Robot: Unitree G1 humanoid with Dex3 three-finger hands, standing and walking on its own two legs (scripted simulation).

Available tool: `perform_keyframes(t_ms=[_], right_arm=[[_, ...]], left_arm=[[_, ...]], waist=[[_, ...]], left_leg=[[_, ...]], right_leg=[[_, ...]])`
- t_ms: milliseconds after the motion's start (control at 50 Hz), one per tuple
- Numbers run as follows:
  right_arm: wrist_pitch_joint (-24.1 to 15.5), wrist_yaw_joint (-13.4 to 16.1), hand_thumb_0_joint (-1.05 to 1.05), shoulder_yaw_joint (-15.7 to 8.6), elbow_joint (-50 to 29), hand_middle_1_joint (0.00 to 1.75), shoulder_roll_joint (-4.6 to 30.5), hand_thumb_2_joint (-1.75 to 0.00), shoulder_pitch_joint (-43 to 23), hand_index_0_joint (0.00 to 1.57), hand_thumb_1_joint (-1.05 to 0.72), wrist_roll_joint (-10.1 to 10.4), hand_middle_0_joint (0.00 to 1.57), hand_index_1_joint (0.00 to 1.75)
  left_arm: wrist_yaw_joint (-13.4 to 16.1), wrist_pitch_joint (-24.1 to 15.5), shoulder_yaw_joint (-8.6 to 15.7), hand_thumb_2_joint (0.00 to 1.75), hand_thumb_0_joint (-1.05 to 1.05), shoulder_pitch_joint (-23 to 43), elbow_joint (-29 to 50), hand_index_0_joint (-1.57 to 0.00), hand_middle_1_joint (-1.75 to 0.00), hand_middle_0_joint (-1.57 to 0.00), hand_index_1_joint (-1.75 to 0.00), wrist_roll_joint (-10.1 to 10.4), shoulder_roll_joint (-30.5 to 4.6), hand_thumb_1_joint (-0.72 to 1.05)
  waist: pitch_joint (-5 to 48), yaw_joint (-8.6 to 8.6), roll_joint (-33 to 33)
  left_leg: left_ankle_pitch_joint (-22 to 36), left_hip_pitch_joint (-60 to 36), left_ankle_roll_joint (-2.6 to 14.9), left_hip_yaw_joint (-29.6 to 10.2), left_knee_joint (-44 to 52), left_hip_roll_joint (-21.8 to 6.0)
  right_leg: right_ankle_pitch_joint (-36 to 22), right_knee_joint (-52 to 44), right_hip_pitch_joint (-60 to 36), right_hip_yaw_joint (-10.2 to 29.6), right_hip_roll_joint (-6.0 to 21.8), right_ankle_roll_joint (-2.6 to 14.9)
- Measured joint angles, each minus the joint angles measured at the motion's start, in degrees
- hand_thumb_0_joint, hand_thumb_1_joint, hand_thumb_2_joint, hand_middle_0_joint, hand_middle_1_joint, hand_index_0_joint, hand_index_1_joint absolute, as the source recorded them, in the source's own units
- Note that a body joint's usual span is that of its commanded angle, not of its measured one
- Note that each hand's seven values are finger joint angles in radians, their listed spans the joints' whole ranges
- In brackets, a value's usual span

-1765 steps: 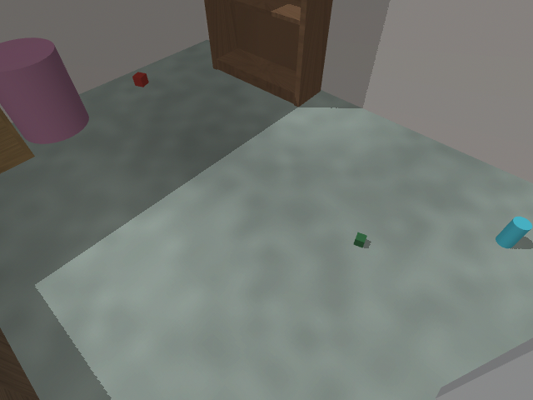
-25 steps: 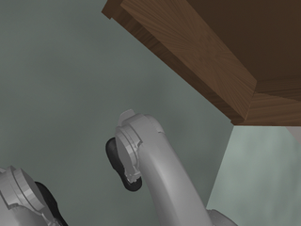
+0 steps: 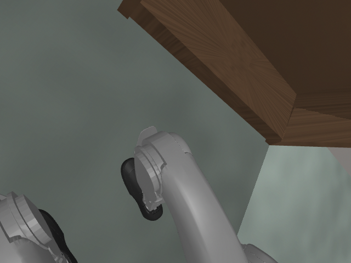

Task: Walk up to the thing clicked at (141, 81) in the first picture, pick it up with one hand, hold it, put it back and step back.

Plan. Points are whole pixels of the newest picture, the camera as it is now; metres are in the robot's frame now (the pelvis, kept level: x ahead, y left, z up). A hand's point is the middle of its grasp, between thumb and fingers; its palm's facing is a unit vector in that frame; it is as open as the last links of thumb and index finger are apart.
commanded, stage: open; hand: left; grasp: from above
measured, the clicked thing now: out of the picture +0.45 +0.36 -0.30
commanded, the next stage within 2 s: withdraw in 0.22 s
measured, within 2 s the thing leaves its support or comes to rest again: neither
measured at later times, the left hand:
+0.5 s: hand out of the picture +0.45 +0.36 -0.26, palm faces -0.11 -0.42 -0.90, open 13.6 cm
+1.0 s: hand out of the picture +0.44 +0.35 -0.11, palm faces -0.42 -0.25 -0.87, open 13.7 cm
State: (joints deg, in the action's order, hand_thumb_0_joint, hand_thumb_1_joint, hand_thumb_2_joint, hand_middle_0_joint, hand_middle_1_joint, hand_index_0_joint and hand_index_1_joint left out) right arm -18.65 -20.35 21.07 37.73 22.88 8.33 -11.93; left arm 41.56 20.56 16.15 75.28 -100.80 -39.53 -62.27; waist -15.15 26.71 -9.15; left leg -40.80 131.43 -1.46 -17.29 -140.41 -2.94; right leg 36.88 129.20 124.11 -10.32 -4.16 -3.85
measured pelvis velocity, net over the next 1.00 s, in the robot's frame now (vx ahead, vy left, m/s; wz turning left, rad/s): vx -0.01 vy -0.01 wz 0.12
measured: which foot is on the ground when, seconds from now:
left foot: down 0.00-1.00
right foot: down 0.00-1.00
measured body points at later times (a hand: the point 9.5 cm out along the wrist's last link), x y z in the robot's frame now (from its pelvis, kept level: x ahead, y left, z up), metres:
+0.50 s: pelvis +0.00 +0.00 +0.00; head +0.31 +0.12 +0.30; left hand +0.46 +0.37 -0.21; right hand +0.01 -0.24 -0.04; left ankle +0.06 +0.13 -0.30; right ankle +0.12 -0.12 -0.30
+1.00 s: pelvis -0.01 -0.01 +0.01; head +0.21 +0.07 +0.39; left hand +0.46 +0.36 -0.06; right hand +0.09 -0.26 -0.09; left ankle +0.06 +0.13 -0.30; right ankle +0.12 -0.12 -0.30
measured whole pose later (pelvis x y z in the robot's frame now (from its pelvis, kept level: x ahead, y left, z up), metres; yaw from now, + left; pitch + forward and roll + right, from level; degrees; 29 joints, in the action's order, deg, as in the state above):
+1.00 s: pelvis -0.01 -0.01 +0.01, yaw +7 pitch +30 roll -8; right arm -10.0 -13.9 7.8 39.7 19.4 8.3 -5.9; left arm 10.3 10.4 0.0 62.8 -81.9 -55.5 -42.5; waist -1.0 16.0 2.0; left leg -37.3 129.0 -0.5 -9.4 -135.5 -2.5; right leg 36.3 129.8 124.3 -4.1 -2.3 -2.6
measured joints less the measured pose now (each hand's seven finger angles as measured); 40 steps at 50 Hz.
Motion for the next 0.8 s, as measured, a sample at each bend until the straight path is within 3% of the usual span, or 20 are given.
perform_keyframes(t_ms=[300, 500, 580, 700, 800], right_arm=[[-0.24, -0.03, 0.0, 0.1, -0.37, 0.3, 0.08, -0.89, -0.73, 0.2, -0.89, 0.11, 0.2, 0.3], [-0.37, 0.24, 0.01, -0.46, 0.38, 0.29, -0.32, -0.89, -0.16, 0.2, -0.9, 0.41, 0.2, 0.3], [0.04, 0.29, 0.01, -2.69, 0.54, 0.29, -0.9, -0.89, 1.89, 0.2, -0.9, 1.31, 0.2, 0.3], [2.21, 0.46, 0.0, -8.28, 2.92, 0.3, -2.67, -0.9, 4.45, 0.2, -0.9, 4.37, 0.2, 0.3], [5.36, 0.95, 0.0, -11.47, 4.25, 0.3, -3.09, -0.9, 3.35, 0.2, -0.91, 5.98, 0.2, 0.3]], left_arm=[[0.24, -0.29, 0.92, 0.97, 0.0, -0.55, -0.51, -0.12, -0.94, -0.14, -0.97, 0.05, -0.2, -0.47], [-1.16, -0.39, 0.66, 0.94, 0.0, -0.63, 1.85, -0.15, -0.94, -0.14, -0.95, -0.84, 0.8, -0.43], [-3.77, 0.58, -0.68, 0.91, 0.0, -2.03, 8.55, -0.17, -0.92, -0.16, -0.92, -2.49, 4.39, -0.41], [-10.76, 2.29, -6.92, 0.88, 0.0, -10.36, 22.42, -0.2, -0.88, -0.19, -0.88, -4.87, 14.72, -0.38], [-17.43, 2.54, -10.3, 0.87, 0.0, -15.79, 24.81, -0.2, -0.88, -0.19, -0.87, -7.45, 20.68, -0.38]], waist=[[-0.32, -0.1, 0.21], [0.1, -0.96, 0.41], [2.34, -2.63, 1.72], [10.21, -6.69, 6.85], [16.43, -9.34, 11.0]], left_leg=[[0.17, 0.06, -0.02, -0.07, -0.08, -0.09], [0.24, 0.07, -0.02, 0.18, 0.08, -0.03], [0.22, 0.44, -0.28, 0.79, 0.81, -0.07], [-0.26, 0.65, -0.4, 2.28, 2.68, -0.12], [-0.37, -0.42, 0.22, 4.5, 3.69, -0.34]], right_leg=[[-0.29, 0.07, 0.19, -0.05, -0.09, 0.01], [-0.23, 0.04, 0.16, 0.12, 0.04, 0.11], [-0.02, -0.12, 0.88, 0.53, 0.27, 0.57], [1.01, -0.75, 1.7, 1.55, 0.81, 1.01], [1.61, -0.49, 1.37, 3.35, 1.1, 0.89]])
